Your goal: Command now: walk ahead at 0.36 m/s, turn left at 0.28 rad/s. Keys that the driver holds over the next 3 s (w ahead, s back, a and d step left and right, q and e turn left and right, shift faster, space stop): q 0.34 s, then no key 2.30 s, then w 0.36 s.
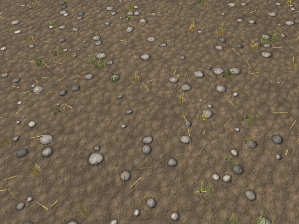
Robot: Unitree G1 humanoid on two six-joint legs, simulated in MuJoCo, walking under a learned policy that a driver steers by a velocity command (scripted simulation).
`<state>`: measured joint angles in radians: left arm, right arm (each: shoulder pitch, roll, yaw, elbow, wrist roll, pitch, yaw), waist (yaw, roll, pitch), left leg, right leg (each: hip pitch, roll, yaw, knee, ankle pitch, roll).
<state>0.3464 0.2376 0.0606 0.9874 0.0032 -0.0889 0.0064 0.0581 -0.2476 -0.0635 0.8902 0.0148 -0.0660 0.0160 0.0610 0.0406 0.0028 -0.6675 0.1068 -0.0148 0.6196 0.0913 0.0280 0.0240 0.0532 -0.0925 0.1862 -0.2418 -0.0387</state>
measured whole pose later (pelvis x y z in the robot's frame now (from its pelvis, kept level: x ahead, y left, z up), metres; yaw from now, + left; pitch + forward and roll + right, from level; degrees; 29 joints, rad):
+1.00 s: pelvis +0.21 +0.02 -0.01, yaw +16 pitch -1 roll +0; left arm 0.17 0.24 0.03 0.85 0.01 -0.02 0.02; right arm 0.18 -0.24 -0.04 0.81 -0.01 0.01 -0.01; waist 0.01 -0.01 0.03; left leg -0.27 -0.04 -0.07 0.57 -0.29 0.01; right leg -0.24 -0.01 0.02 0.56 -0.31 0.02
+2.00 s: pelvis +0.21 +0.01 -0.01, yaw +15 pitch -2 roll +0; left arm 0.26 0.20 0.02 1.07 0.00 -0.02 0.04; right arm 0.21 -0.20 -0.03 1.08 0.00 0.00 -0.04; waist 0.00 0.00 0.04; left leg -0.22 -0.02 -0.07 0.51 -0.26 -0.01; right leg -0.20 0.00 0.02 0.51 -0.28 0.00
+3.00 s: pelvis +0.28 +0.06 -0.01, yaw +16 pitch +1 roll +0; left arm 0.34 0.24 0.04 1.03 -0.04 -0.08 0.01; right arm 0.41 -0.19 -0.03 1.09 0.01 -0.11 0.00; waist -0.02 -0.03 -0.03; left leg -0.16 -0.03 0.03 0.48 -0.34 0.05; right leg -0.41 -0.01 0.02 1.06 -0.38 -0.07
